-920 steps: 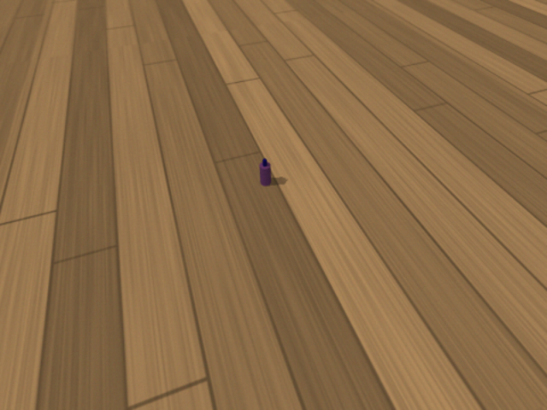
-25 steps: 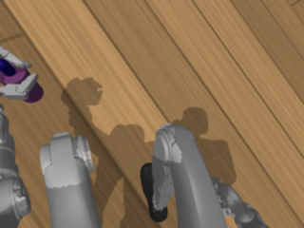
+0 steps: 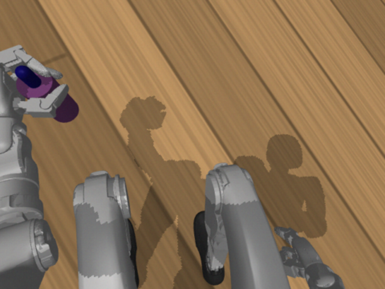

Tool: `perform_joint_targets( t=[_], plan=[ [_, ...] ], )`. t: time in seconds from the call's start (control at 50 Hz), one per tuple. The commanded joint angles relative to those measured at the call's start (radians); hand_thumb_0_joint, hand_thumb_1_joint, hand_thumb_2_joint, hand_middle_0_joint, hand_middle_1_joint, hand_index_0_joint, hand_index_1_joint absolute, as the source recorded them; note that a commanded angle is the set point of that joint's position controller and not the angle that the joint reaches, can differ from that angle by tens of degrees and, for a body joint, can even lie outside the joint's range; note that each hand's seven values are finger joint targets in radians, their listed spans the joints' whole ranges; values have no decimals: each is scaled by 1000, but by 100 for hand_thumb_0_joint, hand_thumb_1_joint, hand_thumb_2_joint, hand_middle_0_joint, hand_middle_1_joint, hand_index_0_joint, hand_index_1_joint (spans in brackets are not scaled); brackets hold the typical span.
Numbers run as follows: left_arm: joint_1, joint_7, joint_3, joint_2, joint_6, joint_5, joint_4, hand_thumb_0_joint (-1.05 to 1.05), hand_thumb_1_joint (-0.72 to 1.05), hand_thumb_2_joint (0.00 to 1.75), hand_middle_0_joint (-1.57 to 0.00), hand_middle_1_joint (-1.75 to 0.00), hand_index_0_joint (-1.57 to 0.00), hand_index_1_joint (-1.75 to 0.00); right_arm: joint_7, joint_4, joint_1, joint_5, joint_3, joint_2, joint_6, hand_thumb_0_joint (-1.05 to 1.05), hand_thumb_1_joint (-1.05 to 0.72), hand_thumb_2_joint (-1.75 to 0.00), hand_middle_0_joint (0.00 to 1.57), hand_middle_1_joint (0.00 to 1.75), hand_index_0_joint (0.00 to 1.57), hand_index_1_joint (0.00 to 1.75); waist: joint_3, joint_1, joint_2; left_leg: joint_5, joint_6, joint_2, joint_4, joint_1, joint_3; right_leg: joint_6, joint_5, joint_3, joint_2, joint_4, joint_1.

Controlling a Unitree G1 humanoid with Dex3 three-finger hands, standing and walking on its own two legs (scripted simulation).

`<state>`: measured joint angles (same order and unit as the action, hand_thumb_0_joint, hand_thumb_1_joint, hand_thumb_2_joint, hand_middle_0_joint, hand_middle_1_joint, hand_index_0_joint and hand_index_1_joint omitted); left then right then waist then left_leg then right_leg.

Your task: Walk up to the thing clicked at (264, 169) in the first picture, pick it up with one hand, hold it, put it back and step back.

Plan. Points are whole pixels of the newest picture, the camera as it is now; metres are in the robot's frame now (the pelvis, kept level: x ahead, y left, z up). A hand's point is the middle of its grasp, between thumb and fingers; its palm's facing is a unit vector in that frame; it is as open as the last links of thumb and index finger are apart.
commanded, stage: settle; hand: left
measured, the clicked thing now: (46, 93) +0.46 +0.28 -0.07
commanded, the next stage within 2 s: lift in 0.56 s
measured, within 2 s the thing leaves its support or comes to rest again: neither
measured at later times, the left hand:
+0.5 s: hand (41, 86) +0.45 +0.27 -0.01, palm faces +0.20 -0.98 -0.03, open 6.2 cm
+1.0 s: hand (29, 81) +0.44 +0.26 +0.03, palm faces +0.15 -0.99 -0.05, open 6.2 cm
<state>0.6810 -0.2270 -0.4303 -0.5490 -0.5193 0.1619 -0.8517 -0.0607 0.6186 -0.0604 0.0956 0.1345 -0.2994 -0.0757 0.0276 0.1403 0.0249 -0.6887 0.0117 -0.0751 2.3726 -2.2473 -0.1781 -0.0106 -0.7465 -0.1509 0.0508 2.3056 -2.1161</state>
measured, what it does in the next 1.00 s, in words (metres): stands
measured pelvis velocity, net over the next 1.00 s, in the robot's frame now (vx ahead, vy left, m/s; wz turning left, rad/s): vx -0.01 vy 0.00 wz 0.06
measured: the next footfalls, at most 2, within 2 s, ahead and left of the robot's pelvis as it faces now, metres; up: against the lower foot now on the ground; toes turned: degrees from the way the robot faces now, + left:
none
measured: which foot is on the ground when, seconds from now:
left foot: down 0.00-1.00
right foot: down 0.00-1.00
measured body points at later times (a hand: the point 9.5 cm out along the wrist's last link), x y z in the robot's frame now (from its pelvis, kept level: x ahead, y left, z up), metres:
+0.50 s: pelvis -0.01 +0.00 +0.02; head +0.20 +0.07 +0.41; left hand +0.44 +0.32 -0.01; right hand +0.12 -0.26 -0.10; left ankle +0.08 +0.13 -0.31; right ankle +0.09 -0.11 -0.31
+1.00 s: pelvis -0.01 +0.00 +0.04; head +0.19 +0.06 +0.44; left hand +0.43 +0.32 +0.03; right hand +0.13 -0.26 -0.08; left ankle +0.08 +0.13 -0.31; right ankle +0.09 -0.11 -0.31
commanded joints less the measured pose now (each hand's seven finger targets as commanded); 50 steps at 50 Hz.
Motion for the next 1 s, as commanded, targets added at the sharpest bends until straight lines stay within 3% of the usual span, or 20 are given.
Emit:
perform_joint_targets(
  t=[0.0, 0.04, 0.1, 0.16, 0.2, 0.22, 0.24, 0.32, 0.42, 0.44, 0.46, 0.5, 0.52, 0.56, 0.58, 0.66, 0.7, 0.76, 0.84, 0.98],
  plan=[
    [294, 2, -38, -199, -73, 27, 252, 0, 43, 135, -141, -150, -142, -151, 9, -32, -165, -2, -90, -215, 10, 0, -87, -89, 20, 30, 20, 30, 761, -8, -270, 271, -38, 9, -248, 557, 60, -24, 343, -11, 33, -246, 351],
    [307, 12, -62, -229, -77, 21, 265, 0, 41, 135, -141, -150, -141, -151, 11, -37, -155, -3, -95, -215, 14, 0, -87, -90, 20, 30, 20, 30, 758, -15, -266, 258, -42, 8, -247, 551, 65, -22, 330, -3, 33, -251, 349],
    [354, 24, -33, -195, -90, 14, 301, 0, 41, 137, -141, -152, -142, -153, 14, -30, -160, -3, -103, -203, 16, 0, -87, -90, 20, 30, 20, 30, 743, -2, -255, 183, -44, 13, -268, 518, 73, -23, 272, 1, 31, -275, 349],
    [359, 30, -31, -199, -98, 9, 292, 0, 42, 136, -139, -150, -140, -151, 18, -32, -148, -3, -105, -203, 23, 0, -87, -90, 20, 30, 20, 30, 728, 0, -252, 128, -42, 14, -285, 513, 75, -24, 223, 3, 30, -287, 338],
    [314, 40, -53, -220, -98, 1, 225, 0, 41, 135, -137, -148, -138, -149, 21, -30, -145, -3, -113, -209, 24, 0, -87, -90, 20, 30, 20, 30, 701, -6, -229, 87, -43, 16, -296, 488, 79, -23, 179, 11, 30, -304, 340],
    [347, 37, -24, -192, -103, 3, 260, 0, 41, 135, -137, -147, -137, -148, 20, -28, -148, -3, -111, -205, 26, 0, -87, -90, 20, 30, 20, 30, 711, 5, -237, 90, -42, 16, -296, 500, 79, -25, 185, 8, 30, -303, 332],
    [325, 40, -38, -197, -101, 0, 226, 0, 40, 133, -136, -147, -136, -147, 21, -23, -152, -3, -112, -205, 27, 0, -87, -89, 20, 30, 20, 30, 710, -3, -233, 83, -42, 18, -303, 505, 80, -24, 178, 10, 29, -308, 335],
    [387, 34, -11, -174, -109, 4, 259, 0, 40, 135, -137, -148, -138, -149, 23, -19, -155, -7, -109, -196, 35, 0, -87, -89, 20, 30, 20, 30, 718, 7, -245, 111, -40, 20, -309, 523, 83, -26, 204, 10, 26, -310, 325],
    [353, 36, -31, -177, -110, 3, 186, 0, 40, 136, -138, -149, -139, -150, 23, -12, -158, -10, -117, -206, 40, 0, -87, -89, 20, 30, 20, 30, 706, -5, -235, 118, -37, 21, -322, 550, 79, -31, 201, 9, 25, -307, 296],
    [362, 33, -9, -152, -111, 0, 204, 0, 39, 137, -138, -150, -139, -150, 22, -14, -159, -9, -114, -195, 40, 0, -87, -89, 20, 30, 20, 30, 706, 0, -238, 134, -39, 22, -318, 548, 84, -29, 218, 11, 24, -311, 307],
    [336, 37, -31, -176, -110, -4, 172, 0, 37, 137, -137, -149, -138, -150, 21, -10, -166, -9, -115, -199, 40, 0, -87, -89, 20, 30, 20, 30, 701, -6, -226, 131, -40, 22, -322, 534, 87, -27, 215, 14, 23, -316, 330],
    [370, 31, -7, -147, -113, -1, 206, 0, 36, 136, -138, -150, -139, -150, 19, -10, -167, -9, -114, -188, 43, 0, -88, -89, 20, 30, 20, 30, 744, -6, -238, 157, -40, 24, -320, 557, 92, -27, 238, 18, 22, -316, 341],
    [361, 30, -22, -156, -112, -1, 202, 0, 38, 135, -137, -148, -139, -148, 19, -12, -175, -9, -117, -190, 43, 0, -88, -89, 20, 30, 20, 30, 757, -6, -229, 173, -42, 23, -318, 565, 92, -24, 252, 18, 22, -321, 354],
    [379, 31, -11, -151, -109, -1, 207, 0, 37, 136, -137, -149, -138, -149, 20, -8, -177, -10, -122, -194, 44, 0, -87, -89, 20, 30, 20, 30, 776, -3, -234, 185, -43, 23, -314, 573, 97, -24, 264, 24, 21, -324, 362],
    [362, 34, -31, -163, -108, -1, 196, 0, 37, 135, -137, -148, -138, -148, 19, -5, -190, -8, -120, -192, 43, 0, -88, -89, 20, 30, 20, 30, 786, -9, -218, 217, -46, 23, -307, 568, 99, -20, 293, 27, 21, -326, 395],
    [386, 40, -19, -150, -112, -8, 215, 0, 38, 128, -136, -148, -138, -146, 17, -2, -190, -7, -122, -184, 41, 0, -91, -90, 20, 30, 20, 30, 794, -7, -228, 213, -46, 22, -316, 587, 98, -21, 284, 28, 22, -333, 384],
    [377, 43, -31, -184, -112, -15, 225, 0, 42, 128, -135, -146, -137, -145, 20, -8, -178, -11, -130, -187, 41, 0, -91, -90, 20, 30, 20, 30, 782, -22, -223, 182, -48, 24, -327, 562, 107, -22, 254, 41, 22, -352, 397],
    [387, 36, -11, -169, -111, -21, 266, 0, 40, 127, -135, -145, -136, -145, 22, -7, -182, -14, -135, -180, 43, 0, -91, -90, 20, 30, 20, 30, 803, -18, -246, 174, -45, 25, -353, 600, 105, -26, 245, 38, 20, -355, 395],
    [350, 18, -23, -178, -95, -9, 280, 0, 40, 126, -133, -144, -135, -143, 28, -14, -188, -25, -144, -183, 44, 0, -91, -90, 20, 30, 20, 30, 817, -21, -242, 187, -46, 25, -369, 628, 106, -26, 256, 40, 20, -371, 413],
    [301, -8, 6, -117, -44, 13, 321, 0, 46, 125, -134, -144, -137, -142, 40, -27, -188, -54, -163, -171, 56, 0, -90, -90, 20, 30, 20, 30, 802, -39, -249, 156, -38, 25, -460, 710, 89, -37, 221, 44, 10, -412, 377]
  ],
)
